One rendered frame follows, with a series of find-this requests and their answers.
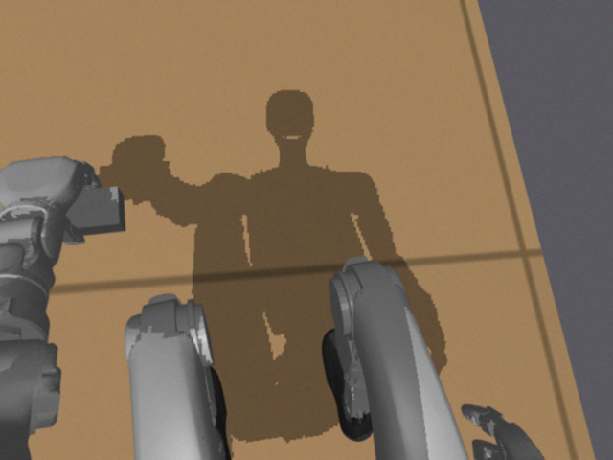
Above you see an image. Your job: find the small box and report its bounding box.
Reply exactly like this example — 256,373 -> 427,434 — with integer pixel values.
65,187 -> 125,236

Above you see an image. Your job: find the right robot hand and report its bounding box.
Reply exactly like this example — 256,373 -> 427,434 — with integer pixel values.
461,404 -> 545,460

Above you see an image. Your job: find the left robot arm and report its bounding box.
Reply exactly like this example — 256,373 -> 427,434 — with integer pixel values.
0,200 -> 65,460

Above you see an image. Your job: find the left robot hand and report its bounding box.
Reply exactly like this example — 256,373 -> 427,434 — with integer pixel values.
0,156 -> 102,245

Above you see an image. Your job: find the left robot foot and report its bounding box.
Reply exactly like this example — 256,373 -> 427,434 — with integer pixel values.
210,366 -> 231,460

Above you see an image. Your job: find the right robot foot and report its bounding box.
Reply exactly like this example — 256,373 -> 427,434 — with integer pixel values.
322,329 -> 373,442

